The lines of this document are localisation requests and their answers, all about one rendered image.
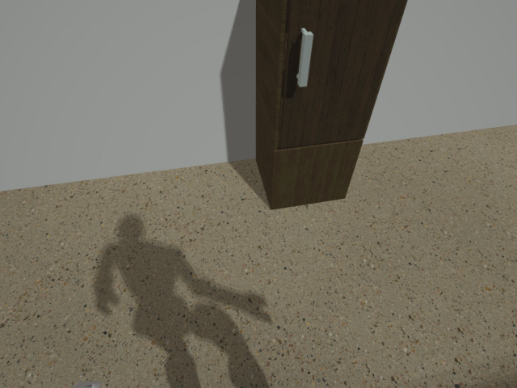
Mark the handle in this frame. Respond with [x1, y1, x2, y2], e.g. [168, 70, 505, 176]
[296, 28, 313, 87]

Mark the cupboard door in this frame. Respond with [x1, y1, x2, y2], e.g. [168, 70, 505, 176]
[280, 0, 405, 148]

